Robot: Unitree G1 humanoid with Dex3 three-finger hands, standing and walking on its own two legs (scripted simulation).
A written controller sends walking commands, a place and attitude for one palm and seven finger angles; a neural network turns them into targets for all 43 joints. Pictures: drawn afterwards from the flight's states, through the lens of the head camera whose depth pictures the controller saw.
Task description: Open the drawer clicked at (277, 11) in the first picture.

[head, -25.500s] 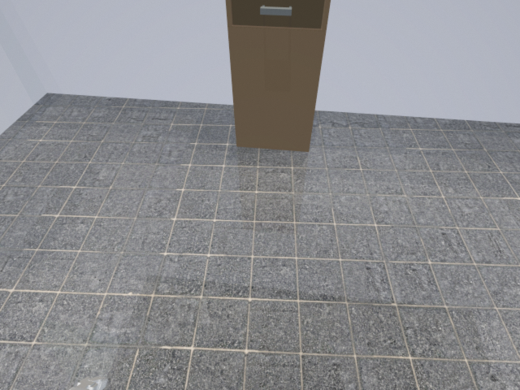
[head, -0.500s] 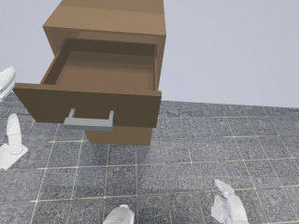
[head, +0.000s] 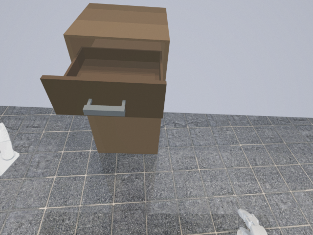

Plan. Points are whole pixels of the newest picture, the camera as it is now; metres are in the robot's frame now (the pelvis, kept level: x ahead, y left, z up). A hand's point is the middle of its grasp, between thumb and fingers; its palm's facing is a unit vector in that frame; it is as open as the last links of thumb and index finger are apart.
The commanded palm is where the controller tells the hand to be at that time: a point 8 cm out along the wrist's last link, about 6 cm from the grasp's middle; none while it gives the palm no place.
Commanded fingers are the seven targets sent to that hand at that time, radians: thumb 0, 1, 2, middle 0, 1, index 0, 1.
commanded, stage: stop stepping back and stand still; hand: left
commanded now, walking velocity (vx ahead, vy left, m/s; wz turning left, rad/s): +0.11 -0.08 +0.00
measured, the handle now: (105, 106) +0.50 +0.19 +0.04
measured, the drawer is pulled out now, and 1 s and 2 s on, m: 0.30 0.30 0.30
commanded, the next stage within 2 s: let the arm hang, fingers relaxed in 0.94 s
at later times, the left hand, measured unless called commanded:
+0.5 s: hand (14, 180) +0.16 +0.23 +0.21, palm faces +0.43 -0.78 -0.46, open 7.4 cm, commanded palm +0.09 +0.27 +0.23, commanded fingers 0.00 0.90 0.90 -0.20 -0.30 -0.20 -0.30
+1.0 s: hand (16, 168) +0.18 +0.24 +0.20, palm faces +0.36 -0.79 -0.50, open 7.4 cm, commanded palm +0.11 +0.28 +0.23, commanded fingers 0.00 0.90 0.90 -0.20 -0.30 -0.20 -0.30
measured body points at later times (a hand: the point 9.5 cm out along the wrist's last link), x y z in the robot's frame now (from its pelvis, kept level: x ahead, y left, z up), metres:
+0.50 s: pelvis -0.03 -0.01 +0.01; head -0.03 -0.01 +0.46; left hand +0.13 +0.27 +0.23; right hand +0.14 -0.25 -0.07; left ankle -0.01 +0.11 -0.72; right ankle +0.01 -0.10 -0.72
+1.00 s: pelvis -0.01 +0.00 +0.02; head +0.02 +0.00 +0.47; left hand +0.16 +0.28 +0.23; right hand +0.18 -0.23 -0.06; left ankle -0.01 +0.11 -0.72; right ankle +0.01 -0.10 -0.72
